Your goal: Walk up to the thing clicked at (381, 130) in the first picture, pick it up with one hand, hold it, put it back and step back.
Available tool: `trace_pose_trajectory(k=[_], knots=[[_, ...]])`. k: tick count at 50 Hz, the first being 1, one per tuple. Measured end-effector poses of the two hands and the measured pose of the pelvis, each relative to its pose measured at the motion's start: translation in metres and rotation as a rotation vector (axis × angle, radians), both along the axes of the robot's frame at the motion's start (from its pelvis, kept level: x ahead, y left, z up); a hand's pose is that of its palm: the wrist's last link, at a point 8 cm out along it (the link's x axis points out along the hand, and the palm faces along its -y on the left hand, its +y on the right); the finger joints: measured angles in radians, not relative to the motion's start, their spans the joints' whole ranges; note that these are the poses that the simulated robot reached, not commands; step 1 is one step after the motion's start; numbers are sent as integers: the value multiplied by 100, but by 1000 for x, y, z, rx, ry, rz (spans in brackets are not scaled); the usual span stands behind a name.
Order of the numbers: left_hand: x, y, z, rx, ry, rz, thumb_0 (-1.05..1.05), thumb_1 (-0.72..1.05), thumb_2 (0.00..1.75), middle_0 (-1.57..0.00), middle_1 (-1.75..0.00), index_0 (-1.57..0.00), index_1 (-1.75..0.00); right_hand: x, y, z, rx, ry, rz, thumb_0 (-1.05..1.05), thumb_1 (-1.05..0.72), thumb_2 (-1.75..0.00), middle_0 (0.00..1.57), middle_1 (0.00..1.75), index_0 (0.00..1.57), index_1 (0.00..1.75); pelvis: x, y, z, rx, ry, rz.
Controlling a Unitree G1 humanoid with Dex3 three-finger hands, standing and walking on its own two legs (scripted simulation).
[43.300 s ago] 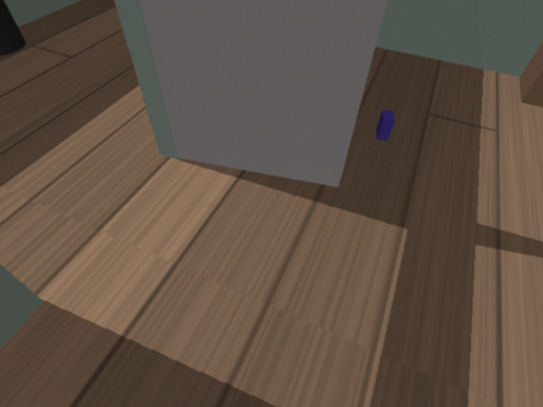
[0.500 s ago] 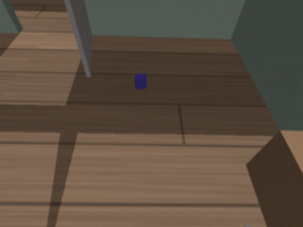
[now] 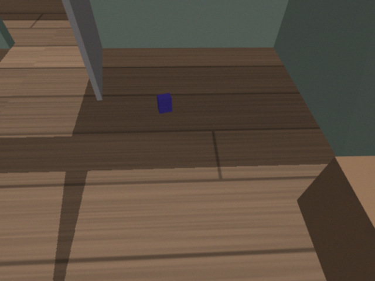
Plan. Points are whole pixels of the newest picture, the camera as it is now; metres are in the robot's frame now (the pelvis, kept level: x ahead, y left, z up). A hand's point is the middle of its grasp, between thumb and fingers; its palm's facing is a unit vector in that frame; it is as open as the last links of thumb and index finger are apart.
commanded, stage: stand
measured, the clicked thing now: (164, 103) +1.43 +0.19 -0.71
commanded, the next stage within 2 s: walk up in 1.88 s
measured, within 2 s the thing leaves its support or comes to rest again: neither
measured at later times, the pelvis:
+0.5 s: pelvis +0.01 -0.01 +0.00, yaw +0 degrees
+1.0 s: pelvis +0.01 +0.00 +0.00, yaw -1 degrees
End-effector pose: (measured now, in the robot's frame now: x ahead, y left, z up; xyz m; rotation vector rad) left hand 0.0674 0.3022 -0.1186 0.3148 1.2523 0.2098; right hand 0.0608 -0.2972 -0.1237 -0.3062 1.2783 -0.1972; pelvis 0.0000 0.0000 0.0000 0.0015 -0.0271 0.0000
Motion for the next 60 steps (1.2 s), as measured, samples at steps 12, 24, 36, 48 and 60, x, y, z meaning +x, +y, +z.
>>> trace_pose_trajectory(k=[12,24,36,48,60], knots=[[16,-5,2,0,-13,-3,0,90,90,-20,-30,-21,-30,14,-2,-1,3,-15,8,0,-91,-89,20,30,20,30,9,-4,0,1,5,-5],[20,-9,1,-6,-24,1,0,90,90,-20,-30,-21,-30,32,-3,3,-1,-60,24,0,-91,-89,20,30,20,30,13,-5,0,-1,-2,-8],[12,-7,-1,-7,-1,4,0,90,90,-20,-30,-21,-30,25,-3,3,-4,-42,24,0,-91,-89,20,30,20,30,11,-5,0,-2,-1,-9],[10,-6,0,-5,-3,-6,0,90,90,-20,-30,-21,-30,14,-3,2,-5,-27,17,0,-91,-89,20,30,20,30,9,-4,0,-2,-6,-13],[11,-4,2,-1,-8,-17,0,90,90,-20,-30,-21,-30,7,-2,1,-2,-26,11,0,-91,-89,20,30,20,30,7,-3,0,0,-6,-18]])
